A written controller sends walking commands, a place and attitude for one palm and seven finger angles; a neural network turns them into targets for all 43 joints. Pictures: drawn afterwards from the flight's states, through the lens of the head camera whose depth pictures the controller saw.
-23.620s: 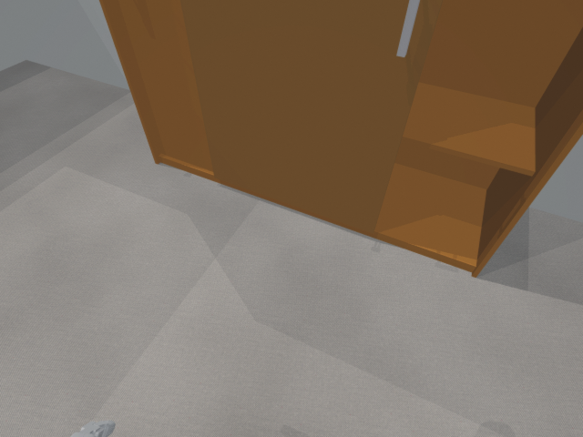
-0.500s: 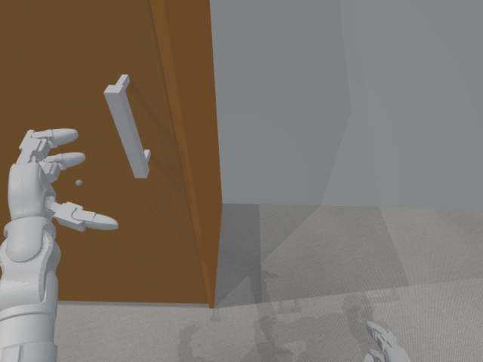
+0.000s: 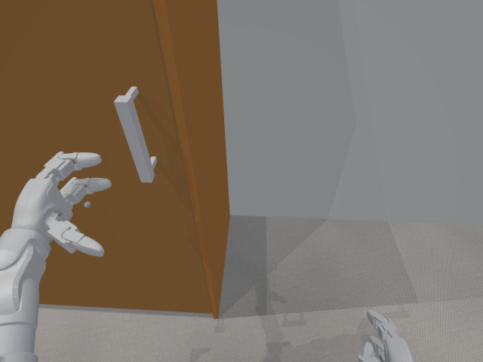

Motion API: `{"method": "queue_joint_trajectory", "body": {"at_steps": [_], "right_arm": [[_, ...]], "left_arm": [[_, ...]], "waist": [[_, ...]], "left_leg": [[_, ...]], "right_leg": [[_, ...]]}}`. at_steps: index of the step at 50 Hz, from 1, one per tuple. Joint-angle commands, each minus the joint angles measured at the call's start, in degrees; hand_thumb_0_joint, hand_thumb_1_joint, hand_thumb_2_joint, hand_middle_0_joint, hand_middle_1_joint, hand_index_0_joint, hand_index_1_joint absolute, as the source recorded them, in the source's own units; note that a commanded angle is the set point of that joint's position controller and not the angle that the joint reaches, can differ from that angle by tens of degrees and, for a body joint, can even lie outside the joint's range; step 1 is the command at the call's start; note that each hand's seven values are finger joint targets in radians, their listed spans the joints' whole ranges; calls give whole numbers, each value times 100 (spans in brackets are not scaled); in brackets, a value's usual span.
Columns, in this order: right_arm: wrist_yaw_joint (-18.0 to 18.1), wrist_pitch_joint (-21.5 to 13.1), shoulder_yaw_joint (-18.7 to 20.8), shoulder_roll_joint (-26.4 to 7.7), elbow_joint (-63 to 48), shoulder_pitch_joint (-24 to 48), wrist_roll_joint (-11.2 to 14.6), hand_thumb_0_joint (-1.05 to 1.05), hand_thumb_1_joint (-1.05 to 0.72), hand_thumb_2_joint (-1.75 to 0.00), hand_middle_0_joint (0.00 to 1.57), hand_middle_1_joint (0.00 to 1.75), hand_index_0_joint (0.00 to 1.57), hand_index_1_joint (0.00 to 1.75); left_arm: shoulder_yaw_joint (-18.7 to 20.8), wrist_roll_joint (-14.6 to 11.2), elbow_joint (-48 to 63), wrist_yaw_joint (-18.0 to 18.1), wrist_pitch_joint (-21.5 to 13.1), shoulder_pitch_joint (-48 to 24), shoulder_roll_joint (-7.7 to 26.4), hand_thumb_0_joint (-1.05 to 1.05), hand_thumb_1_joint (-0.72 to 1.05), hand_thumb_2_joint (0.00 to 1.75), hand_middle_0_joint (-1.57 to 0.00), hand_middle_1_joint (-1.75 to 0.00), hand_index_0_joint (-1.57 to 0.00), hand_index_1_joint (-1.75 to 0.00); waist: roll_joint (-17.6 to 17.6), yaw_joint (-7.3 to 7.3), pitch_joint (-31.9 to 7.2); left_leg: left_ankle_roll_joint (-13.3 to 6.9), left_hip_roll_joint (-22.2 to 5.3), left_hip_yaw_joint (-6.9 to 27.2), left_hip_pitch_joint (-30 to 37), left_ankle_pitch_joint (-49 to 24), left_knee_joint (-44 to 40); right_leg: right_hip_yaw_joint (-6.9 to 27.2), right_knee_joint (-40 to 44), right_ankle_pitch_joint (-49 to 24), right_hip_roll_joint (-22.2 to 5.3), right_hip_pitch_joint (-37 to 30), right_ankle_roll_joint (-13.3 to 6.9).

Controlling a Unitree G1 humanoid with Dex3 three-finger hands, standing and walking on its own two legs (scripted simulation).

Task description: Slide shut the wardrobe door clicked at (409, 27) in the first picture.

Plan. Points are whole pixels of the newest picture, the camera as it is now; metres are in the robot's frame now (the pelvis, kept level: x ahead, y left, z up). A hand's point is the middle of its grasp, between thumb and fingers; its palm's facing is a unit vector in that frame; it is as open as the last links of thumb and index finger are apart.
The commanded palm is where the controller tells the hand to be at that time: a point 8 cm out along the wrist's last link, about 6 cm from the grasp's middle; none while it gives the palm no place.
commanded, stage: draw the hand back to the body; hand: left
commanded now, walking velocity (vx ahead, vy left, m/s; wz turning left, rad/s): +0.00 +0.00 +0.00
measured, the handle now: (140, 136) +0.45 +0.25 +0.16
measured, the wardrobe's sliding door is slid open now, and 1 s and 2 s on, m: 0.00 0.00 0.00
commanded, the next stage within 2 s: step back with the hand held close in 1.40 s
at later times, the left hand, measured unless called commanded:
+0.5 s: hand (52, 226) +0.24 +0.30 +0.16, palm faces +0.41 -0.88 -0.25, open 13.7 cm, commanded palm +0.19 +0.32 +0.17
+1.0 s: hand (60, 226) +0.23 +0.28 +0.16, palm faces +0.41 -0.84 -0.35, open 8.9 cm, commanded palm +0.18 +0.32 +0.18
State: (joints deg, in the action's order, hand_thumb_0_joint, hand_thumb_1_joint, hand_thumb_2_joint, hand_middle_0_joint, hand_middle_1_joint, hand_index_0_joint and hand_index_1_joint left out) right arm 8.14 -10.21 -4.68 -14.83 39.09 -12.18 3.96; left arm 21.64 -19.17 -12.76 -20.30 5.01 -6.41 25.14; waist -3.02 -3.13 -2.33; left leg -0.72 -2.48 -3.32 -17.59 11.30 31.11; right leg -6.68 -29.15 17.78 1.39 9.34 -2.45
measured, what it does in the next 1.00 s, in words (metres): stands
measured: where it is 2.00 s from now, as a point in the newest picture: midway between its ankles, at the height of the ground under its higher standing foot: outside the picture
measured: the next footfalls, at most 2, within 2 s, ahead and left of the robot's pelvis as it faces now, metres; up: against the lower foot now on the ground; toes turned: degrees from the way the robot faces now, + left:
none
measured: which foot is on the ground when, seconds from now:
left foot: down 0.00-1.00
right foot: down 0.00-1.00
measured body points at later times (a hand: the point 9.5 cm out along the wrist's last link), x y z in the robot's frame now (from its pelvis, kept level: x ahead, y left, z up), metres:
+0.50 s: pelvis +0.00 +0.02 +0.01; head -0.02 +0.01 +0.45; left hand +0.21 +0.34 +0.17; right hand +0.20 -0.20 -0.06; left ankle +0.06 +0.11 -0.73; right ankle -0.02 -0.09 -0.73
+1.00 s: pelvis +0.03 +0.02 +0.01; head +0.00 +0.02 +0.46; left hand +0.21 +0.32 +0.18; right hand +0.21 -0.20 -0.07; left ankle +0.06 +0.11 -0.73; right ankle -0.02 -0.09 -0.73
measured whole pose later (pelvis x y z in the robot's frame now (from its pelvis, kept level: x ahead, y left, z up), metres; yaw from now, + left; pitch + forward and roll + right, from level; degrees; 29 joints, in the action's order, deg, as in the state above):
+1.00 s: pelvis +0.03 +0.02 +0.01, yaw -2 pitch -5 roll -1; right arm 3.0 -6.2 -1.6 -13.5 37.0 -11.7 -0.9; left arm 18.3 -4.4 20.0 5.5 -4.3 23.5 20.2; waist -2.2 -4.4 0.8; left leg -2.2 -0.8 -6.8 -7.6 10.8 23.0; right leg -3.2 -19.9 15.1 0.0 -0.1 -0.4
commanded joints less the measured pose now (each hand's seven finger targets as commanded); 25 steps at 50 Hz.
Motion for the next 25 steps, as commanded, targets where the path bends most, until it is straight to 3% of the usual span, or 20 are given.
{"method": "queue_joint_trajectory", "body": {"at_steps": [1,3,5,8,10,13,16,17,18,19,20,23,25], "right_arm": [[-94,-513,314,-642,-1293,801,46,0,-90,-90,20,30,20,30],[-176,-544,360,-688,-1337,739,66,0,-90,-90,20,30,20,30],[-218,-535,385,-733,-1342,745,106,0,-90,-90,20,30,20,30],[-199,-556,396,-728,-1419,791,108,0,-90,-90,20,30,20,30],[-152,-602,402,-730,-1389,807,81,0,-90,-90,20,30,20,30],[-95,-687,372,-690,-1350,787,31,0,-90,-90,20,30,20,30],[-64,-750,349,-680,-1242,784,11,0,-90,-90,20,30,20,30],[-157,-712,427,-675,-1145,958,-259,0,-90,-90,20,30,20,30],[-190,-691,418,-641,-1037,967,-278,0,-90,-90,20,30,20,30],[-244,-647,463,-658,-995,889,-287,0,-90,-90,20,30,20,30],[-263,-594,463,-613,-993,844,-289,0,-90,-90,20,30,20,30],[-316,-453,474,-605,-996,824,-340,0,-90,-90,20,30,20,30],[-323,-371,480,-603,-977,796,-370,0,-90,-90,20,30,20,30]], "left_arm": [[1047,-374,1512,-208,-293,-797,1589,0,-55,20,-25,-115,-25,-115],[1096,-441,1469,-150,-254,-285,1411,0,-55,20,-25,-115,-25,-115],[1042,-446,1535,-105,-161,-195,1333,0,-55,20,-25,-115,-25,-115],[748,-329,2101,-19,-46,-447,1168,0,-55,20,-25,-115,-25,-115],[802,-286,2507,96,-97,-649,1290,0,-55,20,-25,-115,-25,-115],[787,-235,3013,174,-236,-564,1270,0,-48,24,-25,-111,-25,-111],[838,-271,3061,219,-236,-296,1247,0,-37,29,-24,-104,-24,-104],[1001,635,3424,1288,-645,-395,1800,0,-33,31,-24,-102,-24,-102],[563,705,2992,1704,-756,158,978,0,-30,32,-24,-100,-24,-100],[402,861,3286,1976,-919,246,845,0,-26,34,-24,-98,-24,-98],[310,963,3209,2146,-1000,717,686,0,-22,36,-24,-96,-24,-96],[212,1222,3674,2486,-1221,849,665,0,-12,41,-24,-89,-24,-89],[178,1317,3649,2611,-1273,952,628,0,-4,44,-23,-85,-23,-85]], "waist": [[24,-187,-989],[418,-185,-838],[413,-128,-567],[-43,-57,-560],[-183,-22,-567],[-378,-39,-728],[-357,-47,-602],[-245,-176,155],[-222,-28,330],[-74,-55,102],[-119,-31,31],[-387,-64,-411],[-168,-42,-337]], "left_leg": [[-143,154,442,871,-664,-243],[-145,140,395,787,-565,-213],[-128,114,361,650,-337,-153],[-160,113,358,854,-201,-188],[-162,99,406,924,-122,-204],[-180,109,450,1166,-214,-341],[-165,98,497,1184,-192,-417],[-103,112,412,836,118,-502],[-67,107,404,861,357,-559],[-71,87,434,994,436,-666],[-93,34,400,1167,490,-768],[-90,-3,440,1439,368,-1049],[-94,-37,448,1466,299,-1161]], "right_leg": [[763,557,-1554,-286,343,252],[770,557,-1520,-275,495,349],[920,649,-1176,-329,713,432],[853,668,-684,-243,919,343],[837,702,-481,-212,935,300],[623,646,-578,-112,837,214],[579,691,-608,-92,790,193],[807,1249,-196,-207,1088,141],[716,1278,48,-257,1141,119],[666,1275,54,-249,932,103],[640,1216,32,-230,880,121],[615,1070,-333,-179,410,95],[601,1113,-422,-159,291,103]]}}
